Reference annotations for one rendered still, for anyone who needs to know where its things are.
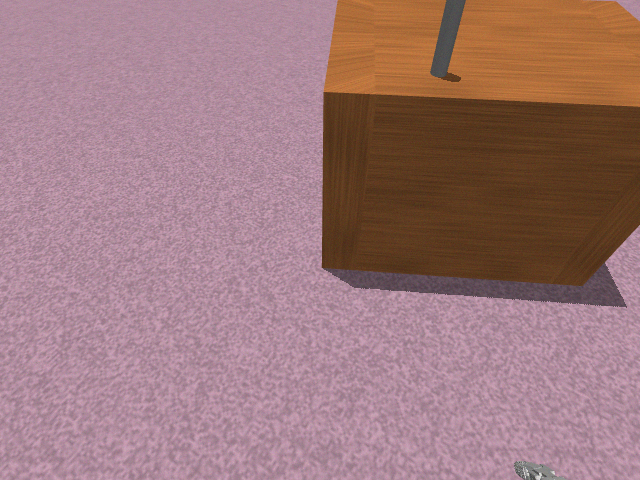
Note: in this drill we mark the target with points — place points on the can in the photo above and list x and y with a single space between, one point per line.
447 36

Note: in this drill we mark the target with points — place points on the right robot hand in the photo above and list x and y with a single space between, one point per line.
532 471

